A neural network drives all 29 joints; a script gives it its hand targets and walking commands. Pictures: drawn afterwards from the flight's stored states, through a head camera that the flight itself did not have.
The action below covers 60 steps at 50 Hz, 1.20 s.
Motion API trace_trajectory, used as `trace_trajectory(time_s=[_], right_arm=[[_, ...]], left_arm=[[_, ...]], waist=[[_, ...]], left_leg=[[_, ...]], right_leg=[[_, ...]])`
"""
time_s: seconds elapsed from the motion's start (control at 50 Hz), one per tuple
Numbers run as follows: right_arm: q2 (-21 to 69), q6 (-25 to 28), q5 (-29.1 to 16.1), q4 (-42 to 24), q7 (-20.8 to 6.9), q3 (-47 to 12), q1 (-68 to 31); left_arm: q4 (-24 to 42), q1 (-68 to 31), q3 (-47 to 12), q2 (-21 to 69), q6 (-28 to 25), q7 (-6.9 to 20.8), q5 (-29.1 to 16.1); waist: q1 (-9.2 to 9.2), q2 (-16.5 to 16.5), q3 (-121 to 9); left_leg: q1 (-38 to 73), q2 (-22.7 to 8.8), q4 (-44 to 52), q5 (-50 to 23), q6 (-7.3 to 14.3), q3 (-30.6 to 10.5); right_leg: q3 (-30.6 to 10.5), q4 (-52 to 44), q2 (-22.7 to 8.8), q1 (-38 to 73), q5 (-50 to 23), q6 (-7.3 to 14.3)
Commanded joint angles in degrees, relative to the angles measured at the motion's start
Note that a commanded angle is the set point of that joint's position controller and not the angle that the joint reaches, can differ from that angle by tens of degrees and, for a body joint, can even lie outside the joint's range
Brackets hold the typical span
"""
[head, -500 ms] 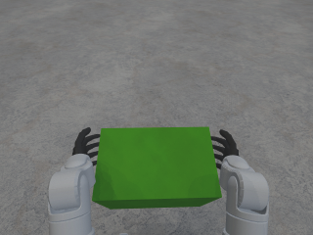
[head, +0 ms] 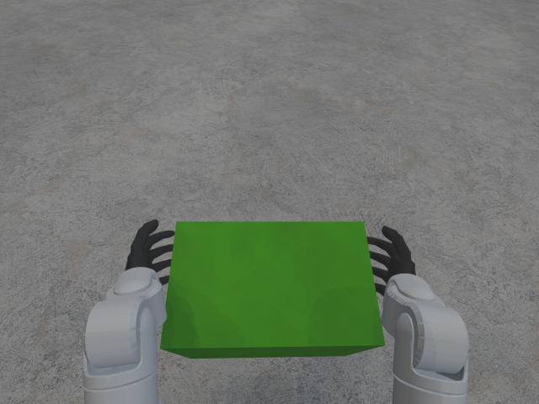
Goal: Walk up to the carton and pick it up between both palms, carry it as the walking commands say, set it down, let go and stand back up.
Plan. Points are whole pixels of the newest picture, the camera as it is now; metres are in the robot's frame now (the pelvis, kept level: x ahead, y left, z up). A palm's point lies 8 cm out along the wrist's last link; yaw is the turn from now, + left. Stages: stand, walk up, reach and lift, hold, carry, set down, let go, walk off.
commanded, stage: carry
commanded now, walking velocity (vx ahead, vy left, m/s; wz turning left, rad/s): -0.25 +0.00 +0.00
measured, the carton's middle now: (269, 296) +0.28 +0.01 +0.02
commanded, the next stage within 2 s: none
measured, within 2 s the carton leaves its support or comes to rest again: neither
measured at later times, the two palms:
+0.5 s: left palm out of the picture +0.08 +0.18 +0.09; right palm out of the picture +0.08 -0.15 +0.10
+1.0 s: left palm out of the picture +0.00 +0.15 +0.11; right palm out of the picture -0.02 -0.18 +0.11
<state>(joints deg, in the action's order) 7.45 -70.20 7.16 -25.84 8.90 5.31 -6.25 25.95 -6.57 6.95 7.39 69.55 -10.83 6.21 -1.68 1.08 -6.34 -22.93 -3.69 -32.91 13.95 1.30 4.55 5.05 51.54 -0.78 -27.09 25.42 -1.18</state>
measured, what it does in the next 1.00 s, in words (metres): walks backwards: right foot, then left foot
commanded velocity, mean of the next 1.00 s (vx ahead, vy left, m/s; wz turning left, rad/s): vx -0.08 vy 0.00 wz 0.00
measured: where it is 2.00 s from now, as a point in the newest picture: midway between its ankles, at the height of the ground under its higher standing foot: outside the picture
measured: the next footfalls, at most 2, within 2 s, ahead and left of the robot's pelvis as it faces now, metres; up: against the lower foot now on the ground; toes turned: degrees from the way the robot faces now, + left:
right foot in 0.06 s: +0.00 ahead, -0.13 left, +0.00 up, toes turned -7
left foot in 0.38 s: -0.11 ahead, +0.11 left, +0.00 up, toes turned -6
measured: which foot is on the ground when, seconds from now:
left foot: down 0.00-0.08, up 0.10-0.36, down 0.38-1.00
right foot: up 0.00-0.04, down 0.06-0.40, up 0.42-0.64, down 0.66-1.00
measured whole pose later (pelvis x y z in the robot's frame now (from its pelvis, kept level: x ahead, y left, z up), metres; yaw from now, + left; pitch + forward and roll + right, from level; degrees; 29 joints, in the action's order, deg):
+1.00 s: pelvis -0.25 +0.00 +0.00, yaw -3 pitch +2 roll +0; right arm 7.4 -71.3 7.2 -23.9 9.1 5.8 -6.1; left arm 22.5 -6.0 7.0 7.4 69.4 -10.1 6.6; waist 0.7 1.0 -7.8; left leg -24.4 -3.0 -28.2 8.4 0.7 6.1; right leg 5.0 31.1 -2.5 -20.1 13.8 -0.3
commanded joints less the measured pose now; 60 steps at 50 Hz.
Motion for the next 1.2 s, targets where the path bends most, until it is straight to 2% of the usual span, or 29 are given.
trace_trajectory(time_s=[0.0,0.02,0.04,0.06,0.08,0.1,0.14,0.18,0.22,0.28,0.32,0.34,0.36,0.38,0.4,0.42,0.44,0.46,0.48,0.52,0.56,0.62,0.64,0.66,0.68,0.7,0.74,0.78,1.18], right_arm=[[49.99,0.7,-19.99,-3.13,-12.5,-36.33,-19.54],[50.07,0.66,-19.87,-2.82,-12.41,-36.62,-19.05],[50.38,0.7,-19.88,-2.42,-12.24,-37.1,-19.23],[50.4,0.62,-19.45,-1.75,-12.04,-37.11,-18.72],[50.31,0.68,-20.82,-5.22,-12.17,-39.25,-23.05],[52.14,0.76,-21.78,-4.92,-12.43,-39.67,-24.41],[54.06,1.31,-23.76,-5.71,-13.32,-41.42,-26.74],[54.87,1.73,-24.38,-6.5,-13.59,-42.3,-26.34],[53.79,1.49,-24.45,-6.75,-13.25,-42.27,-25.47],[51.49,0.57,-24.04,-5.84,-12.98,-41.47,-23.03],[50.89,0.07,-23.67,-4.31,-13.04,-40.5,-21.39],[50.87,-0.07,-23.47,-3.63,-13.14,-39.87,-21.13],[50.78,-0.06,-23.16,-3.0,-13.33,-39.2,-21.12],[50.31,0.15,-22.4,-1.9,-13.42,-38.17,-21.0],[50.64,0.65,-21.6,-0.45,-13.63,-36.86,-20.09],[51.41,1.05,-21.97,-2.1,-13.83,-37.35,-21.95],[51.26,1.21,-21.64,-2.63,-13.87,-37.18,-22.61],[51.26,1.3,-21.31,-2.63,-13.83,-36.83,-22.91],[51.06,1.42,-20.94,-2.8,-13.69,-36.5,-23.01],[50.58,1.4,-20.22,-2.51,-13.29,-35.73,-22.08],[49.65,1.13,-19.65,-2.13,-12.89,-35.1,-20.83],[48.82,0.68,-19.14,-0.33,-12.59,-34.73,-19.2],[48.89,0.63,-18.92,0.6,-12.54,-34.69,-19.15],[49.1,0.7,-18.99,0.74,-12.54,-35.39,-19.61],[50.05,0.68,-19.87,-0.61,-12.84,-36.65,-22.63],[50.87,0.76,-20.65,-1.55,-13.08,-37.67,-24.72],[51.68,0.74,-21.7,-2.65,-13.44,-38.59,-27.0],[51.64,0.38,-22.23,-2.8,-13.53,-38.81,-27.18],[51.81,0.05,-20.99,0.23,-13.53,-35.83,-25.25]], left_arm=[[2.16,-21.39,-41.5,51.63,1.17,15.45,-24.02],[1.66,-20.61,-40.96,51.61,1.15,15.62,-23.73],[1.08,-20.08,-40.23,51.46,1.07,15.93,-23.41],[0.17,-18.63,-39.14,50.55,0.8,16.32,-22.88],[-0.52,-18.66,-38.35,50.92,0.17,16.55,-22.66],[1.37,-19.6,-39.05,52.16,0.11,16.92,-23.45],[2.81,-20.82,-39.29,53.42,-0.81,17.01,-22.93],[4.68,-21.72,-39.31,53.85,-1.35,16.76,-22.34],[4.27,-20.01,-38.51,52.17,-1.15,16.34,-21.31],[3.07,-16.57,-37.92,49.66,-0.5,15.61,-20.32],[2.79,-16.02,-38.13,48.8,-0.12,15.25,-20.32],[2.5,-15.94,-38.26,48.53,0.01,15.13,-20.42],[2.21,-16.66,-38.63,48.48,0.09,15.06,-20.53],[2.52,-17.63,-39.41,48.84,0.13,15.15,-20.81],[4.94,-21.84,-41.19,49.28,0.19,15.41,-21.84],[5.68,-24.8,-42.32,50.77,0.09,15.61,-22.54],[4.96,-25.9,-42.91,51.65,0.02,15.91,-23.01],[4.56,-26.45,-43.24,52.27,-0.03,16.14,-23.46],[4.28,-26.22,-43.27,52.35,-0.05,16.33,-23.84],[3.64,-26.09,-43.42,51.75,0.21,16.27,-24.38],[2.7,-24.77,-43.02,50.77,0.59,15.91,-24.51],[0.83,-22.37,-41.27,49.45,1.12,15.59,-23.76],[0.13,-21.97,-40.62,49.23,1.19,15.66,-23.55],[-0.71,-21.67,-39.95,49.19,0.87,15.77,-23.12],[-1.77,-21.52,-38.63,49.46,0.36,15.83,-22.39],[-1.74,-21.9,-38.4,50.06,0.13,15.89,-22.08],[-1.01,-23.09,-38.01,50.59,-0.19,15.89,-21.77],[-0.66,-22.85,-37.34,50.0,-0.08,15.59,-21.27],[0.05,-25.31,-39.17,50.58,0.71,15.33,-23.0]], waist=[[1.2,11.03,-14.3],[0.86,8.94,-15.43],[0.89,3.94,-15.69],[1.31,-8.0,-15.8],[1.03,-24.3,-13.67],[1.1,-17.91,-13.46],[1.12,-9.62,-11.96],[1.34,-9.59,-11.07],[1.26,-10.55,-11.17],[0.36,-13.57,-11.98],[0.77,-12.73,-13.64],[0.73,-10.59,-15.11],[0.57,-5.39,-15.72],[0.59,6.72,-14.47],[1.76,15.08,-10.88],[2.18,12.64,-9.8],[2.0,7.91,-8.14],[1.79,6.41,-6.66],[1.61,6.74,-6.09],[1.52,7.36,-6.02],[1.75,8.43,-8.12],[1.29,6.37,-11.17],[1.3,4.69,-11.91],[1.29,0.29,-11.97],[1.32,-5.23,-10.26],[1.5,-6.2,-9.54],[1.82,-5.78,-7.09],[1.76,-4.67,-5.84],[1.55,0.26,-8.1]], left_leg=[[17.76,-12.49,3.34,-37.04,8.04,-10.94],[16.24,-11.21,0.94,-34.87,6.38,-9.33],[10.28,-8.6,-3.2,-27.03,3.87,-7.38],[-2.64,-4.93,-9.2,-4.15,0.66,-4.88],[-11.67,1.05,-16.84,16.65,-1.77,1.89],[-11.19,0.98,-28.63,20.96,-2.26,-1.09],[-8.68,1.84,-36.43,14.65,-1.99,-2.9],[-7.7,2.33,-35.67,10.27,-2.43,-1.81],[-6.22,2.85,-26.21,10.32,-3.04,0.2],[-2.9,3.81,-11.17,12.65,-2.14,0.77],[2.53,3.77,2.88,7.29,-1.41,1.63],[7.3,2.73,9.75,3.36,-1.51,1.87],[12.94,-1.52,13.22,2.09,-1.42,-3.29],[16.57,-11.8,12.36,-8.73,1.72,-13.87],[8.63,-16.99,14.52,-13.54,6.39,-17.63],[4.47,-18.18,16.21,-13.5,9.11,-17.43],[1.13,-16.61,17.21,-6.46,9.35,-14.98],[-1.43,-14.43,18.08,2.51,8.26,-12.32],[-1.95,-12.91,18.61,6.45,7.11,-10.71],[1.37,-10.76,18.43,6.66,5.47,-9.51],[6.47,-10.95,17.57,2.92,5.68,-11.29],[8.92,-8.86,13.95,2.45,3.64,-10.57],[6.56,-8.01,12.59,2.19,2.24,-10.34],[3.63,-5.81,11.41,-0.97,0.16,-8.57],[4.58,-3.69,8.16,-2.27,-0.91,-4.47],[6.69,-3.15,6.62,-1.58,-1.07,-3.01],[6.36,-2.65,7.34,2.46,-0.95,-3.11],[4.7,-2.86,8.68,5.86,-0.8,-4.24],[4.62,-3.08,13.13,10.85,-0.41,-6.3]], right_leg=[[1.95,-19.91,0.2,1.83,-4.37,0.95],[2.08,-28.46,-1.47,7.02,-12.22,0.79],[-3.32,-32.44,-6.28,13.5,-17.12,1.04],[-13.94,-30.44,-16.02,22.83,-41.82,2.18],[-20.97,-27.4,-25.2,22.68,-64.66,10.02],[-18.46,-26.61,-23.81,20.0,-66.46,12.39],[-11.35,-27.76,-18.67,13.33,-46.77,11.12],[-8.0,-28.37,-15.41,10.84,-35.06,9.52],[-8.17,-29.05,-14.36,11.44,-29.15,8.54],[-12.28,-29.51,-15.68,13.62,-28.43,9.56],[-12.69,-27.7,-15.12,14.36,-29.91,8.79],[-11.98,-26.75,-13.83,13.21,-26.47,7.14],[-10.5,-22.98,-11.7,8.21,-19.96,4.51],[-5.81,-17.53,-6.87,-1.59,-12.94,1.17],[-2.14,-10.98,-3.93,-2.65,-0.66,-0.03],[-2.7,-1.16,-3.4,-0.56,3.32,-0.2],[-3.98,4.14,-3.31,0.24,1.49,-0.3],[-3.95,6.33,-3.41,0.49,-0.78,-0.46],[-3.21,6.42,-3.2,0.26,-1.94,-0.63],[-1.86,-1.73,-2.87,-0.08,-2.11,-1.21],[-0.62,-12.09,-2.15,1.95,-0.81,-0.97],[1.15,-30.58,-3.1,11.13,-7.48,-0.93],[-1.9,-31.96,-6.05,15.08,-8.83,-0.52],[-6.25,-30.18,-9.16,15.72,-9.82,0.27],[-8.62,-30.49,-10.74,10.56,-9.08,0.83],[-8.75,-32.23,-10.92,6.82,-3.48,1.25],[-8.27,-33.84,-9.97,2.62,6.13,1.5],[-7.57,-33.25,-8.58,2.26,7.56,1.23],[-5.17,-28.35,-4.57,4.7,1.99,1.6]])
